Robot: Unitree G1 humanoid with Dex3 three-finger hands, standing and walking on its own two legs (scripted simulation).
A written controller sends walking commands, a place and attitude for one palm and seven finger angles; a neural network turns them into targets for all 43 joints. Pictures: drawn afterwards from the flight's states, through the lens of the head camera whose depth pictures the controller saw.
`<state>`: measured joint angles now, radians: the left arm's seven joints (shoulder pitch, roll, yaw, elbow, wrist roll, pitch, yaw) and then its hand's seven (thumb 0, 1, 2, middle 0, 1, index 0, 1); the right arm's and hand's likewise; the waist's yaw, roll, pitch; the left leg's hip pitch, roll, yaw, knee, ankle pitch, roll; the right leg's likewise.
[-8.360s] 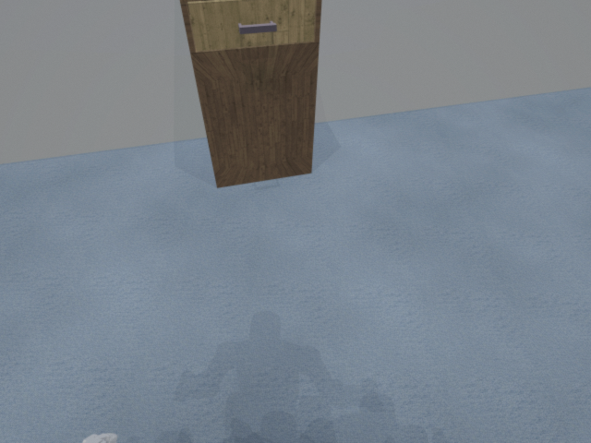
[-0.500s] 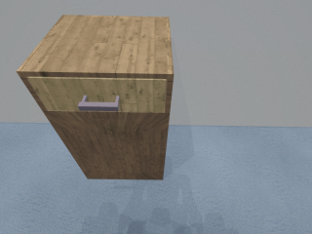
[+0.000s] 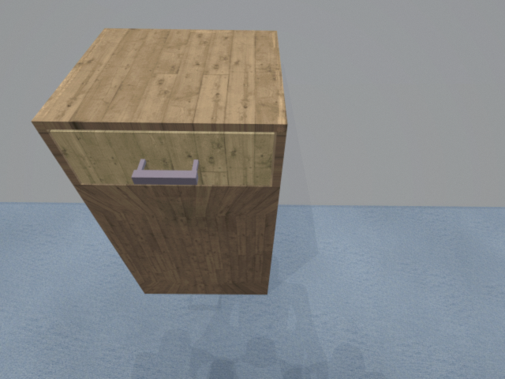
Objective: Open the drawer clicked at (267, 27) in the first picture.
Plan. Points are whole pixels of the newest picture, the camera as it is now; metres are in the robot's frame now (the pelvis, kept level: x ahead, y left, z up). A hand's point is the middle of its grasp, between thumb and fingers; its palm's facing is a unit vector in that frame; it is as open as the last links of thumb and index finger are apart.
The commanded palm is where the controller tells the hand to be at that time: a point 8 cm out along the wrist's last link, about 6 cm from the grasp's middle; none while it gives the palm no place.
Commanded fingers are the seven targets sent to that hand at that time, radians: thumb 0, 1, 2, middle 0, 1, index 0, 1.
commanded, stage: look again from close up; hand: left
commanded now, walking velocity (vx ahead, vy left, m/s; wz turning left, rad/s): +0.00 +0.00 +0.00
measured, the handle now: (167, 170) +0.52 +0.22 -0.01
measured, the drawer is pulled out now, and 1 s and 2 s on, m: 0.00 0.00 0.00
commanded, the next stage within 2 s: shuffle to correct the standing spot in 0.58 s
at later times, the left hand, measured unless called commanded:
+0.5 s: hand out of the picture -0.03 +0.22 -0.19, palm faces +0.02 -0.98 -0.20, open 7.4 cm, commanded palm none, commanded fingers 0.00 0.90 0.90 -0.20 -0.30 -0.20 -0.30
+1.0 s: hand out of the picture -0.17 +0.19 -0.18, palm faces +0.11 -0.98 -0.18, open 7.4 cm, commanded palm none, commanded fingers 0.00 0.90 0.90 -0.20 -0.30 -0.20 -0.30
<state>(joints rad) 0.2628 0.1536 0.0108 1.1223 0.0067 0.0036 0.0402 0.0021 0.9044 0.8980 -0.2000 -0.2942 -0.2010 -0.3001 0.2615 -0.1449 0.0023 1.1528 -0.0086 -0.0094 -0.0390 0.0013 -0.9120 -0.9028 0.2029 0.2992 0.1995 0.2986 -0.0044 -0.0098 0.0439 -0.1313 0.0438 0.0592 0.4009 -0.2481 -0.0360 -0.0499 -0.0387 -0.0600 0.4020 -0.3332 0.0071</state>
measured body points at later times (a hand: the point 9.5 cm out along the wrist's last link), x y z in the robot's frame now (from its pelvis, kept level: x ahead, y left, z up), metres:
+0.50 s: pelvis -0.06 +0.03 -0.01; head -0.07 +0.05 +0.44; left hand -0.03 +0.27 -0.17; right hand +0.01 -0.21 -0.15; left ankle -0.02 +0.14 -0.74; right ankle -0.07 -0.11 -0.74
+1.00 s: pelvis -0.09 +0.03 +0.00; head -0.10 +0.03 +0.45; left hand -0.18 +0.24 -0.16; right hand -0.11 -0.20 -0.16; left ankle -0.04 +0.14 -0.73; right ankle -0.08 -0.11 -0.74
